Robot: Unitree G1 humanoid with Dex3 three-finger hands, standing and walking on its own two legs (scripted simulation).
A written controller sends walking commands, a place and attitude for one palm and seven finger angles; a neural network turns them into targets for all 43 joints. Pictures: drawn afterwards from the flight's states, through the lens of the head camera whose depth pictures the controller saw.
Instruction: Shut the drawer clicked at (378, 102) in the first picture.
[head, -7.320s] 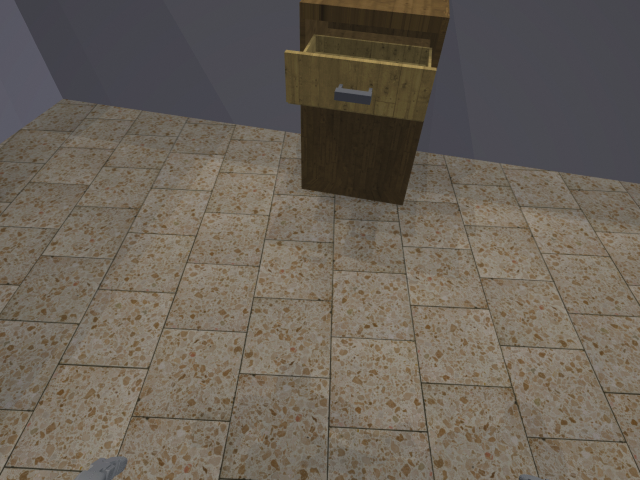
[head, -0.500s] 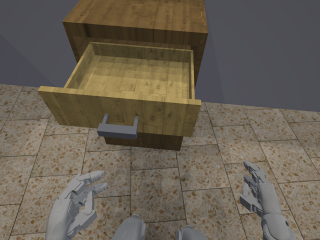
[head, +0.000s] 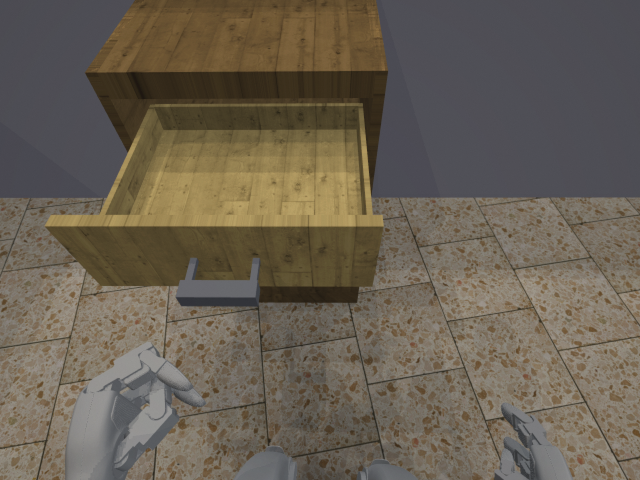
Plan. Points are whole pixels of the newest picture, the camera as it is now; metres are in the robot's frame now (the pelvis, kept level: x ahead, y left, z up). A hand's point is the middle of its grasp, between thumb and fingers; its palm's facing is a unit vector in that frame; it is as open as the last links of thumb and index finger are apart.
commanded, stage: raise the hand and make a fist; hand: left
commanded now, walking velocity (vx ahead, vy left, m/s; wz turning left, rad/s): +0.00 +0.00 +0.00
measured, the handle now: (222, 278) +0.39 +0.16 -0.01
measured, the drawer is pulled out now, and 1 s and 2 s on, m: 0.28 0.28 0.28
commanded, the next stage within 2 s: bring the fist close to the handle in 0.92 s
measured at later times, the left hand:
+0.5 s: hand (182, 423) +0.18 +0.14 +0.08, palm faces -0.04 -1.00 +0.02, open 3.2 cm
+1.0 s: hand (168, 411) +0.18 +0.15 +0.10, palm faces +0.05 -1.00 +0.02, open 3.3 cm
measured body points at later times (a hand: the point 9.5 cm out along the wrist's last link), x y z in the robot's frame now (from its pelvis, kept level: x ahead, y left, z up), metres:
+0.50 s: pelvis +0.00 +0.04 +0.00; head +0.04 +0.04 +0.45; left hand +0.17 +0.19 +0.08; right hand +0.21 -0.17 -0.05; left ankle +0.03 +0.11 -0.66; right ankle +0.00 -0.06 -0.66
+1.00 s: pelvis +0.01 +0.04 +0.00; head +0.04 +0.03 +0.45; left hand +0.17 +0.20 +0.10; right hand +0.19 -0.18 -0.06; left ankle +0.03 +0.11 -0.66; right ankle +0.00 -0.06 -0.66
